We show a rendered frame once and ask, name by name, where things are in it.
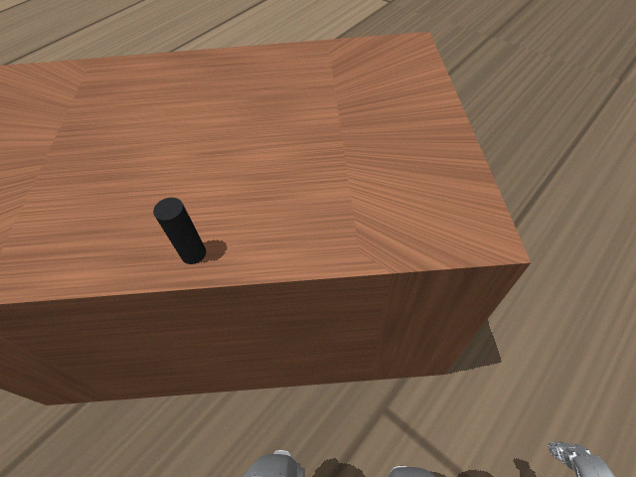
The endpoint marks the right robot hand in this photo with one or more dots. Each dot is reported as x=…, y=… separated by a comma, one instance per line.
x=578, y=458

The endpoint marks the can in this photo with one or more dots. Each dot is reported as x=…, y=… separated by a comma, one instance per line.
x=177, y=225

